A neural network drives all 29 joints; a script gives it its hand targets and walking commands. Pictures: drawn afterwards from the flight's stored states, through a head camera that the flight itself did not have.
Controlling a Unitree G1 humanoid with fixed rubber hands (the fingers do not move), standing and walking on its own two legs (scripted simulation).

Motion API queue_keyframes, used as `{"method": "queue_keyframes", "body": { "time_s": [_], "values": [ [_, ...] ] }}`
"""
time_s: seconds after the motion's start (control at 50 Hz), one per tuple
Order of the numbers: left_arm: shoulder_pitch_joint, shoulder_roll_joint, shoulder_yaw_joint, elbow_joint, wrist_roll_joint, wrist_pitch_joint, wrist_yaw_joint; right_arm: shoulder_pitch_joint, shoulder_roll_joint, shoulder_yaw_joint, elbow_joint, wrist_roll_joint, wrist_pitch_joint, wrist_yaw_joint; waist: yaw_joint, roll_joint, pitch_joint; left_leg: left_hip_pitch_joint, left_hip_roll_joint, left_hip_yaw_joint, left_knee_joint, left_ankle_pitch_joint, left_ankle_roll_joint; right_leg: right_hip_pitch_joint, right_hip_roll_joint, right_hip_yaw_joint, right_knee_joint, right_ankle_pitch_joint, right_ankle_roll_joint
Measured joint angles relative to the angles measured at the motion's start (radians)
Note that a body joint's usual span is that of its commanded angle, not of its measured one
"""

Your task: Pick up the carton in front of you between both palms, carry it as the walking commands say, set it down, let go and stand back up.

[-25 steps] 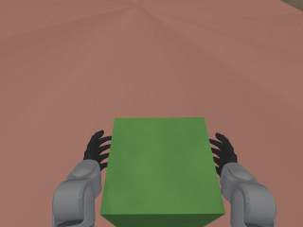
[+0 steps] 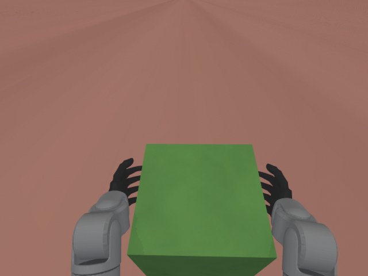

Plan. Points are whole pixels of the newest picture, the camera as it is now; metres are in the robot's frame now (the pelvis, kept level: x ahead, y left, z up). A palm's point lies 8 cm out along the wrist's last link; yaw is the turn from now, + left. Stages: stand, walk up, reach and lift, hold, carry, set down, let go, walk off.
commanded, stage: carry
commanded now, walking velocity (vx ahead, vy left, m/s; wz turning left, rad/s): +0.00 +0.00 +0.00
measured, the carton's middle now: (198, 217) +0.25 +0.00 +0.01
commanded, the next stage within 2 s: hold in 2.00 s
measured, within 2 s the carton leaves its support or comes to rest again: neither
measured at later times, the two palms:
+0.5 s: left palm (121, 162) +0.34 +0.17 +0.08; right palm (259, 166) +0.34 -0.13 +0.07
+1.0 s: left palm (123, 176) +0.33 +0.17 +0.03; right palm (251, 179) +0.33 -0.12 +0.03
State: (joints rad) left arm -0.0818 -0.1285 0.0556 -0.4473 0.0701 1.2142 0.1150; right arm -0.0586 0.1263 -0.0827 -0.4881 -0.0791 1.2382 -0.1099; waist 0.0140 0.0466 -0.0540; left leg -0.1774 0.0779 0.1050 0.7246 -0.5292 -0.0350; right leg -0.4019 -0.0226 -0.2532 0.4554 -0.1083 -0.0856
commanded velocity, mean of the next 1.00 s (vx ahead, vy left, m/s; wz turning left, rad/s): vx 0.00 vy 0.00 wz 0.00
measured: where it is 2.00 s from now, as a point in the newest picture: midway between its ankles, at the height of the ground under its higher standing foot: outside the picture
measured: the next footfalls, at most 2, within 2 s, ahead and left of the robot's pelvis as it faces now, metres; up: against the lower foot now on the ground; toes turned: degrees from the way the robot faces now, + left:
left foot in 0.08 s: +0.01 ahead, +0.13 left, +0.00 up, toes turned +4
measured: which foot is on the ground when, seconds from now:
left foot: up 0.00-0.06, down 0.08-1.00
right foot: down 0.00-1.00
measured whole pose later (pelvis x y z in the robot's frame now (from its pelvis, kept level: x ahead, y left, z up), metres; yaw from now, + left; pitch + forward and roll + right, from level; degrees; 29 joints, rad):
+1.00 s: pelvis +0.04 +0.02 +0.00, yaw +0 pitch +2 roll +0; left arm -0.22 -0.14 0.19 0.22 0.24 0.67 0.02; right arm -0.21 0.14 -0.18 0.21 -0.24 0.68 -0.01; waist 0.00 0.01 -0.07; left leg -0.16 0.04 0.14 0.52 -0.39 0.00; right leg -0.34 -0.08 -0.20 0.54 -0.22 -0.02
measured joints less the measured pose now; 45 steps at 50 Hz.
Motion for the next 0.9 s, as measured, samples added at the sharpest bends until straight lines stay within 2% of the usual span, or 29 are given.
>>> {"method": "queue_keyframes", "body": {
  "time_s": [0.06,0.1,0.12,0.18,0.3,0.46,0.62,0.72,0.9],
  "values": [
    [0.013,0.0,0.002,0.009,-0.003,-0.021,-0.002,0.005,0.0,0.006,0.012,-0.003,-0.016,0.0,-0.002,-0.001,0.013,-0.037,-0.008,-0.014,-0.149,0.031,0.008,0.033,-0.004,0.003,-0.031,-0.015,0.004],
    [0.03,0.001,0.005,0.002,-0.003,-0.038,-0.005,0.007,0.001,0.016,0.016,-0.004,-0.029,0.0,0.003,-0.001,0.015,-0.025,-0.004,-0.011,-0.239,0.192,0.008,0.051,0.0,0.013,-0.027,-0.032,0.008],
    [0.04,0.001,0.006,-0.001,-0.003,-0.045,-0.006,0.012,0.001,0.022,0.018,-0.005,-0.035,0.0,0.003,-0.002,0.009,-0.008,-0.003,-0.005,-0.25,0.226,0.006,0.058,0.002,0.02,-0.017,-0.045,0.012],
    [0.053,0.001,0.003,-0.003,-0.004,-0.05,-0.008,0.032,0.001,0.03,0.014,-0.009,-0.043,0.001,-0.011,-0.004,-0.033,0.019,-0.004,-0.007,-0.26,0.173,0.004,0.071,-0.003,0.017,0.005,-0.087,0.023],
    [0.032,0.001,0.008,0.007,0.003,-0.046,-0.012,0.015,0.0,0.026,0.026,-0.01,-0.045,0.001,-0.018,-0.026,-0.083,0.033,-0.006,0.0,-0.23,0.119,0.003,0.067,-0.015,0.022,0.073,-0.153,0.039],
    [-0.014,0.001,0.022,0.112,0.039,-0.06,-0.024,-0.022,0.001,0.004,0.144,-0.029,-0.08,0.019,-0.018,-0.035,-0.078,0.037,-0.017,0.015,-0.211,0.1,0.015,0.061,-0.033,0.042,0.115,-0.182,0.059],
    [-0.016,0.001,0.036,0.27,0.078,-0.19,-0.069,-0.022,0.001,0.004,0.301,-0.069,-0.21,0.057,-0.015,-0.028,-0.048,0.029,-0.022,0.024,-0.199,0.092,0.025,0.054,-0.043,0.046,0.127,-0.182,0.065],
    [-0.026,0.0,0.042,0.339,0.098,-0.283,-0.079,-0.034,0.001,-0.003,0.371,-0.091,-0.302,0.071,-0.014,-0.033,-0.031,0.027,-0.025,0.028,-0.196,0.101,0.029,0.054,-0.047,0.048,0.122,-0.169,0.065],
    [-0.099,-0.008,0.094,0.58,0.156,-0.457,-0.095,-0.111,0.008,-0.062,0.615,-0.147,-0.476,0.095,-0.016,-0.038,-0.031,0.028,-0.029,0.033,-0.202,0.124,0.034,0.062,-0.05,0.05,0.099,-0.136,0.064]
  ]
}}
